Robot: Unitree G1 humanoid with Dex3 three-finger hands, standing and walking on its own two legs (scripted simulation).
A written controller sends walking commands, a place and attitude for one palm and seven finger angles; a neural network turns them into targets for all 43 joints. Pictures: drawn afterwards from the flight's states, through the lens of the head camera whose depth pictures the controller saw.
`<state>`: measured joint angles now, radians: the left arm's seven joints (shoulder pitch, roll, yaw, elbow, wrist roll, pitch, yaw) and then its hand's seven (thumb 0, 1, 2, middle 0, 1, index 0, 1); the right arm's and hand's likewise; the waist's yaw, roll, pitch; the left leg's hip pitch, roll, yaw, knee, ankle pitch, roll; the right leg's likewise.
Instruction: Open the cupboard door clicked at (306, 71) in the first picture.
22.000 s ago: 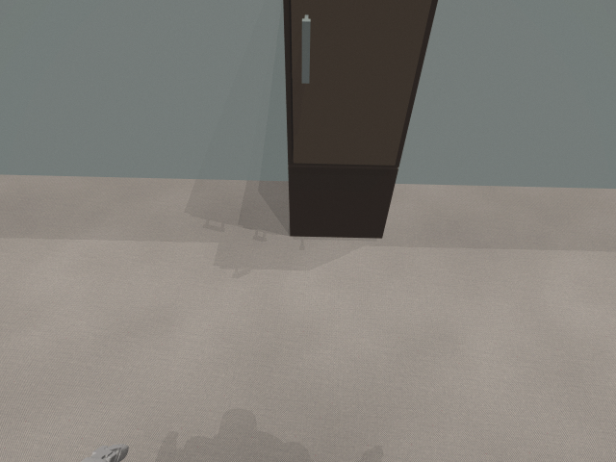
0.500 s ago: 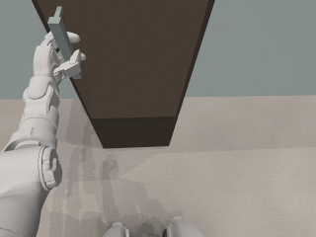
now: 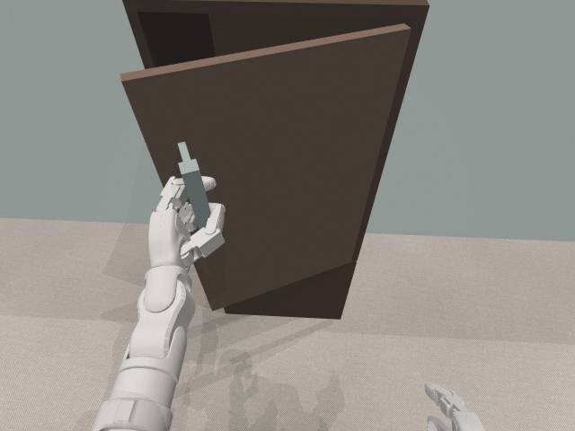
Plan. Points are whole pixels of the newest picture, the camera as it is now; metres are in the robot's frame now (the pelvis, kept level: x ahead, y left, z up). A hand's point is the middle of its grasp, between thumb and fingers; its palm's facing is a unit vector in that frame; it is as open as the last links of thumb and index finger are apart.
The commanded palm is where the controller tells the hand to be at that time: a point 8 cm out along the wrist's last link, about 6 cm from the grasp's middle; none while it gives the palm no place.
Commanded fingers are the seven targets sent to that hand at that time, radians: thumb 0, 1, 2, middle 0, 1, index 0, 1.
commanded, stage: pull the door open along its arc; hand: left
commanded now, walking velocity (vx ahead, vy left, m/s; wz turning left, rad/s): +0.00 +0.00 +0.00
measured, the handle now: (198, 199) +0.42 +0.14 +0.10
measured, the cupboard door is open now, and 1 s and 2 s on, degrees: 25 47 48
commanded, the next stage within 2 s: open thumb and fingers to let go in 0.36 s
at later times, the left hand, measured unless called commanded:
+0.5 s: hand (284, 292) +0.27 +0.01 +0.10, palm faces +0.29 -0.96 -0.03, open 6.5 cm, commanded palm +0.23 +0.06 +0.09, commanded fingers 0.00 0.69 0.81 -0.38 -1.33 -0.38 -1.33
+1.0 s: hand (279, 286) +0.28 +0.02 +0.09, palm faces +0.31 -0.95 -0.01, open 12.8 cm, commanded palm +0.24 +0.07 +0.09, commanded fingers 0.00 -0.50 0.30 -0.25 -0.90 -0.25 -0.90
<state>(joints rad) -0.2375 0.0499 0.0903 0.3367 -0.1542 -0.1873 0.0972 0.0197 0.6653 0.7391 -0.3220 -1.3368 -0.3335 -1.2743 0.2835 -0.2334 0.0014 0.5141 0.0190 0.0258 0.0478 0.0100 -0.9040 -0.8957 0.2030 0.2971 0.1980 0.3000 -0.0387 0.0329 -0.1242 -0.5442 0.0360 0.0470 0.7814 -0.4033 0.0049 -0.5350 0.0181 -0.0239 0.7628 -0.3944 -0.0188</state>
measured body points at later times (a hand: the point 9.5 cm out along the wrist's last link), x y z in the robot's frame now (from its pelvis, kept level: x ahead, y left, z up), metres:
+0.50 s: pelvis -0.01 -0.05 +0.00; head -0.02 -0.07 +0.45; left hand +0.25 +0.06 +0.10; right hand +0.18 -0.25 -0.09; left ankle -0.01 +0.11 -0.71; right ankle -0.01 -0.11 -0.71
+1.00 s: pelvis -0.01 -0.05 +0.00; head -0.01 -0.08 +0.45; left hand +0.26 +0.07 +0.10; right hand +0.18 -0.25 -0.10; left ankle -0.01 +0.11 -0.71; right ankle -0.01 -0.11 -0.71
